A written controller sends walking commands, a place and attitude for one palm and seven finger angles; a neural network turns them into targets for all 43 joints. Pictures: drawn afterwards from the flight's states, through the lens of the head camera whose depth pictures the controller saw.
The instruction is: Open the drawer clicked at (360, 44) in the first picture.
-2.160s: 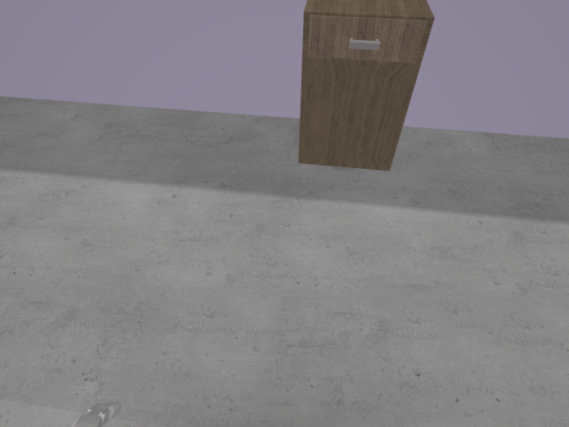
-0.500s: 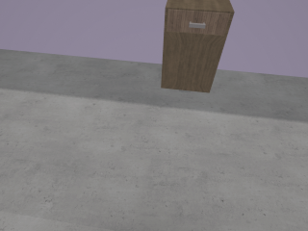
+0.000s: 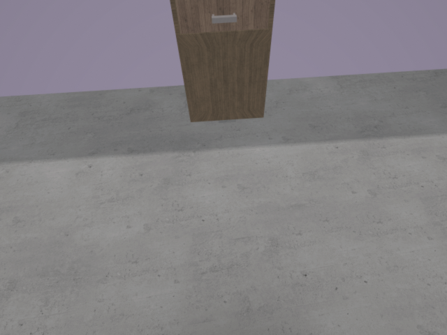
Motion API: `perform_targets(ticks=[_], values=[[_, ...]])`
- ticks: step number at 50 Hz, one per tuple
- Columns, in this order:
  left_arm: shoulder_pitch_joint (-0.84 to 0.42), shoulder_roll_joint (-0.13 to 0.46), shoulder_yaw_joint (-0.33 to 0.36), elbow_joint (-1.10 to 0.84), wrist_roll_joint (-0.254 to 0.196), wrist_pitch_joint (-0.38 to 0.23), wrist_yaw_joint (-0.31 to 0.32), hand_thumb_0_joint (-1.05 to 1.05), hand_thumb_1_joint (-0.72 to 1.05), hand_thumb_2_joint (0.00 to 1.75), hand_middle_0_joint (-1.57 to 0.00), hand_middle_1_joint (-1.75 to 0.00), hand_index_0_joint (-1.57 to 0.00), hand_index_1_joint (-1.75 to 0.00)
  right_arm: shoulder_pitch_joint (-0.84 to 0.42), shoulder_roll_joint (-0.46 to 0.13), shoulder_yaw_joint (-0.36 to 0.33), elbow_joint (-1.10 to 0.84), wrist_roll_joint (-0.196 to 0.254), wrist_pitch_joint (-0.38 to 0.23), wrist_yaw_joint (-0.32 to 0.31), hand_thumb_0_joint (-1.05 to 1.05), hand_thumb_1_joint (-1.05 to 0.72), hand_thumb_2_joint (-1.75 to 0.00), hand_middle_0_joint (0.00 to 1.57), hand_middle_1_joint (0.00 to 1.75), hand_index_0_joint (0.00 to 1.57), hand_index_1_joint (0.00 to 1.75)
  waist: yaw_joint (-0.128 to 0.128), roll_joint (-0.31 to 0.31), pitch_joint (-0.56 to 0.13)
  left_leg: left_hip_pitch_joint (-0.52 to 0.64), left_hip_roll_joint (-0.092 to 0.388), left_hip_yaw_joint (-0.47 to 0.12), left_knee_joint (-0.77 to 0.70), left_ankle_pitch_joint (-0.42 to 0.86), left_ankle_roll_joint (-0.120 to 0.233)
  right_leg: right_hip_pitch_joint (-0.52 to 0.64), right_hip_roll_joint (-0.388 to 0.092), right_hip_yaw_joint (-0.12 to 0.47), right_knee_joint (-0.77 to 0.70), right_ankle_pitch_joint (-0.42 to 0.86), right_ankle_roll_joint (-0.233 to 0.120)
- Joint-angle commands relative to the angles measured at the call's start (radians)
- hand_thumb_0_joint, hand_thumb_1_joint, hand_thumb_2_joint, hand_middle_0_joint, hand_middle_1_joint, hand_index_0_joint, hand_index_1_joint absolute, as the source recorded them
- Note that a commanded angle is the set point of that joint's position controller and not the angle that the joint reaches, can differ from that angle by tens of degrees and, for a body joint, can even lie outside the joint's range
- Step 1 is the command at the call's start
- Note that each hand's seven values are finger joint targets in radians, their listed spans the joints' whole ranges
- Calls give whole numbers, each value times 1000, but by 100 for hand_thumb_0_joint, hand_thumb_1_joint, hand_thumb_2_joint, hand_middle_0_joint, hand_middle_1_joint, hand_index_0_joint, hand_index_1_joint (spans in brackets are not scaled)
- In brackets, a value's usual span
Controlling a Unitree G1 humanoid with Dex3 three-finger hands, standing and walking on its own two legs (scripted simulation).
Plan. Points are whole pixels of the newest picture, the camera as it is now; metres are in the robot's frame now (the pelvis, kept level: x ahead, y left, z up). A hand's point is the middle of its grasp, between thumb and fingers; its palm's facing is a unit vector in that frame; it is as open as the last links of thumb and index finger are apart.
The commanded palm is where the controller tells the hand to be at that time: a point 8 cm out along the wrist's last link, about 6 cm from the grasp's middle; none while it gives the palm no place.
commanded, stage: walk to a spot facing it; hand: left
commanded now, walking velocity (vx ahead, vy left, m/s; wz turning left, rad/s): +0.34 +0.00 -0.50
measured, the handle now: (223, 17) +1.48 +0.09 -0.07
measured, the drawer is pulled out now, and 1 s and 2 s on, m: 0.00 0.00 0.00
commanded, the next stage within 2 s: turn to face it in 1.48 s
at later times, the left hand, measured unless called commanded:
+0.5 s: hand (145, 325) +0.17 +0.19 -0.16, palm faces -0.06 -0.98 -0.18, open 7.4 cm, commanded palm none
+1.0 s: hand (192, 171) +0.57 +0.14 -0.15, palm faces -0.43 -0.89 -0.15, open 7.4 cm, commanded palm none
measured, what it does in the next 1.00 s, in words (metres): walks ahead, turning right: left foot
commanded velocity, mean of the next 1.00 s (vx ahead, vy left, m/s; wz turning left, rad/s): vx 0.35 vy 0.00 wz -0.40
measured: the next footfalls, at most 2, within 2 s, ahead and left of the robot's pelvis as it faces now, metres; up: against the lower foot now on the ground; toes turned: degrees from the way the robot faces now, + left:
left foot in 0.54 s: +0.38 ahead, +0.10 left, +0.00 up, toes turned -4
right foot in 1.16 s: +0.55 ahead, -0.19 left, +0.00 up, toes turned -38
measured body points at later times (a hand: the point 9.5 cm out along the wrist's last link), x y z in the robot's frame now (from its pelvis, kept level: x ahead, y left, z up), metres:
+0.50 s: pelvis +0.20 +0.01 +0.01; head +0.22 +0.02 +0.46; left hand +0.17 +0.24 -0.15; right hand +0.31 -0.23 -0.12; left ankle +0.33 +0.11 -0.70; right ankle +0.04 -0.09 -0.72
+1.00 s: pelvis +0.40 +0.01 +0.02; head +0.43 +0.02 +0.47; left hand +0.59 +0.18 -0.14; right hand +0.22 -0.15 -0.12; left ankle +0.34 +0.10 -0.72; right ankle +0.45 -0.17 -0.66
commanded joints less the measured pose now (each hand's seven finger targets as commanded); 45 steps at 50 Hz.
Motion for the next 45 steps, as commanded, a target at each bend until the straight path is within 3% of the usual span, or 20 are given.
perform_targets(ticks=[1, 2, 3, 5, 7, 9, 12, 17, 22, 23, 25, 26, 27, 28, 29, 31, 34, 36, 38, 45], values=[[349, 293, 80, 25, -10, -65, 43, 0, 90, 90, -20, -30, -20, -30, -183, -91, -18, -179, 13, -41, 10, 0, -90, -90, 20, 30, 20, 30, 174, -422, -105, -641, -66, -48, 677, -165, 41, 470, -361, 758, -473, 26, -193], [304, 276, 81, 11, -16, -67, 56, 0, 90, 90, -20, -30, -20, -30, -198, -112, -26, -179, 12, -41, 9, 0, -90, -90, 20, 30, 20, 30, 148, -272, -77, -673, -16, -129, 724, -92, 51, 465, -370, 727, -464, 21, -230], [245, 236, 73, -3, -14, -70, 56, 0, 90, 90, -20, -30, -20, -30, -241, -98, -27, -167, 11, -45, 12, 0, -90, -90, 20, 30, 20, 30, 137, -193, -24, -670, 17, -142, 731, 3, 52, 368, -329, 659, -456, 40, -224], [133, 175, 51, -34, -7, -76, 58, 0, 90, 90, -20, -30, -20, -30, -195, -79, -30, -143, 0, -34, 13, 0, -90, -90, 20, 30, 20, 30, 61, -83, 14, -599, 39, -159, 687, 99, 37, 226, -286, 535, -459, 69, -204], [109, 148, 45, -30, -1, -86, 61, 0, 90, 90, -20, -30, -20, -30, -129, -47, -31, -116, -4, -18, 18, 0, -90, -90, 20, 30, 20, 30, 17, -68, -13, -549, 30, -140, 633, 161, 23, 193, -229, 414, -454, 190, -177], [115, 137, 43, -24, -2, -93, 59, 0, 90, 90, -20, -30, -20, -30, -116, -34, -34, -120, -3, -6, 21, 0, -90, -90, 20, 30, 20, 30, 2, -85, -8, -555, 25, -131, 596, 217, 9, 173, -191, 343, -462, 237, -163], [140, 125, 39, -6, -2, -103, 61, 0, 90, 90, -20, -30, -20, -30, -163, -31, -38, -151, -1, -6, 29, 0, -90, -90, 20, 30, 20, 30, 7, -111, 15, -617, 23, -135, 538, 287, -1, 214, -175, 326, -476, 268, -161], [196, 107, 34, 18, 2, -107, 73, 0, 90, 90, -20, -30, -20, -30, -291, -16, -32, -210, 1, -18, 36, 0, -90, -90, 20, 30, 20, 30, 46, -141, 33, -673, 14, -118, 384, 297, 1, 327, -175, 324, -442, 434, -167], [206, 116, 36, 25, 7, -96, 82, 0, 90, 90, -20, -30, -20, -30, -352, 2, -23, -236, 6, -35, 39, 0, -90, -90, 20, 30, 20, 30, 65, -160, 30, -494, -41, -70, 137, 234, 36, 346, -167, 315, -370, 624, -146], [193, 126, 40, 19, 4, -96, 81, 0, 90, 90, -20, -30, -20, -30, -320, -4, -24, -228, 7, -40, 35, 0, -90, -90, 20, 30, 20, 30, 48, -175, 17, -415, -63, -56, 100, 224, 48, 325, -164, 305, -332, 701, -143], [149, 136, 47, 13, -5, -97, 80, 0, 90, 90, -20, -30, -20, -30, -94, -42, -36, -158, 2, -50, 15, 0, -90, -90, 20, 30, 20, 30, -57, -141, -86, -106, -104, -42, -39, 302, 74, 254, -104, 255, -111, 807, -104], [159, 106, 46, 5, -13, -98, 75, 0, 90, 90, -20, -30, -20, -30, 65, -118, -53, -112, -5, -54, 1, 0, -90, -90, 20, 30, 20, 30, -115, -56, -196, 175, 4, -137, -47, 358, 101, 107, -57, 229, 100, 625, -73], [229, 39, 40, -3, -24, -91, 62, 0, 90, 90, -20, -30, -20, -30, 178, -246, -83, -88, -16, -56, -4, 0, -90, -90, 20, 30, 20, 30, -117, 250, -329, 401, 326, -532, -95, 399, 201, -138, 85, 102, 452, -23, -21], [188, 53, 37, -20, -18, -97, 64, 0, 90, 90, -20, -30, -20, -30, 183, -235, -71, -89, -4, -45, -5, 0, -90, -90, 20, 30, 20, 30, -109, 231, -313, 340, 407, -676, -237, 345, 248, -221, 78, 149, 630, -203, -27], [129, 71, 41, -17, -10, -89, 65, 0, 90, 90, -20, -30, -20, -30, 96, -167, -61, -95, -1, -46, -8, 0, -90, -90, 20, 30, 20, 30, -86, 155, -193, 201, 376, -584, -296, 224, 228, -255, 13, 174, 690, -122, -26], [48, 48, 48, -26, 4, -73, 42, 0, 90, 90, -20, -30, -20, -30, -18, -57, -28, -121, 0, -59, -7, 0, -90, -90, 20, 30, 20, 30, -35, 74, -5, -68, 287, -399, -337, 198, 188, -248, -56, 147, 676, 19, -13], [109, -7, 45, -5, 12, -29, 30, 0, 90, 90, -20, -30, -20, -30, -34, -8, -17, -99, 2, -73, -12, 0, -90, -90, 20, 30, 20, 30, 29, 87, 14, -197, 211, -169, -358, 235, 145, -178, -70, 117, 617, 104, 2], [97, -9, 50, -10, 14, -13, 26, 0, 90, 90, -20, -30, -20, -30, -19, -6, -19, -90, 5, -78, -15, 0, -90, -90, 20, 30, 20, 30, 36, 95, 9, -179, 193, -115, -384, 231, 142, -223, -79, 111, 598, 174, 13], [64, -10, 55, -24, 17, -7, 23, 0, 90, 90, -20, -30, -20, -30, 17, -6, -23, -79, 6, -83, -18, 0, -90, -90, 20, 30, 20, 30, 35, 53, 6, -113, 190, -85, -389, 301, 135, -296, -84, 108, 580, 232, 23], [-153, -14, 40, -82, 14, -7, 10, 0, 90, 90, -20, -30, -20, -30, 168, -20, -20, -15, 3, -83, -23, 0, -90, -90, 20, 30, 20, 30, -22, 51, 56, 97, 201, 6, -360, 551, 149, -417, -90, 23, 316, 266, 35]])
